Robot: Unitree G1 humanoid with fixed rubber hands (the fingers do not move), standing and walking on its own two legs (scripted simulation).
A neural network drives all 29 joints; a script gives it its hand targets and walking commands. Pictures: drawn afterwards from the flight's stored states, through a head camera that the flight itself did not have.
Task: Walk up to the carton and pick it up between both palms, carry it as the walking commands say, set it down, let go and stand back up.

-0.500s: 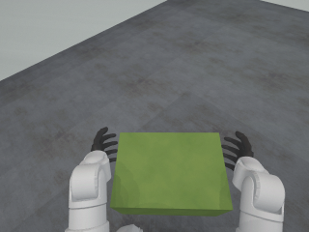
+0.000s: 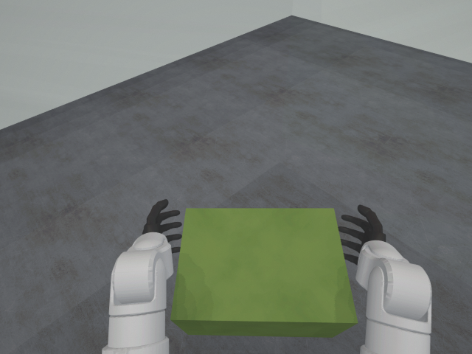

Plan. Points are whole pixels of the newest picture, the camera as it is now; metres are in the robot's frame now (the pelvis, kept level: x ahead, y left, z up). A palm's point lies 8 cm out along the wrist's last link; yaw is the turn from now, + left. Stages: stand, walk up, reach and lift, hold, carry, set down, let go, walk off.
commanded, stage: carry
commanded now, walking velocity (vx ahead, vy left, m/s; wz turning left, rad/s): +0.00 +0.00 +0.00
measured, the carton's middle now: (259, 273) +0.27 -0.01 -0.01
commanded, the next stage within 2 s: none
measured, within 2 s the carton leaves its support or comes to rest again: neither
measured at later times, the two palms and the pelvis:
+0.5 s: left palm (193, 276) +0.21 +0.08 +0.10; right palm (442, 269) +0.22 -0.26 +0.10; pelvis -0.05 -0.09 +0.01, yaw +1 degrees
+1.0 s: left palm (216, 282) +0.21 +0.05 +0.09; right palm (465, 268) +0.22 -0.29 +0.10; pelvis -0.06 -0.13 +0.01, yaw +1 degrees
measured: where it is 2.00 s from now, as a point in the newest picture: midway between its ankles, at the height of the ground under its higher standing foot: outside the picture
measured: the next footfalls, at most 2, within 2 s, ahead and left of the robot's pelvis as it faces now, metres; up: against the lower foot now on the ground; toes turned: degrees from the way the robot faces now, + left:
left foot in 0.18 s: +0.00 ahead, +0.06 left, +0.00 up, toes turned +7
left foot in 0.88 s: -0.01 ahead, -0.02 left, +0.00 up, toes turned +7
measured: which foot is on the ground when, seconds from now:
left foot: up 0.00-0.16, down 0.18-0.70, up 0.72-0.86, down 0.88-1.00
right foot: down 0.00-1.00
